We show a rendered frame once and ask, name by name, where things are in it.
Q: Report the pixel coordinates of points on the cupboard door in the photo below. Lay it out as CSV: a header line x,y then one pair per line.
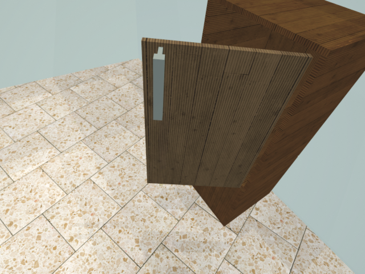
x,y
220,105

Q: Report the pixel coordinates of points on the handle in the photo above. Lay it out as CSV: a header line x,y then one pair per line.
x,y
158,84

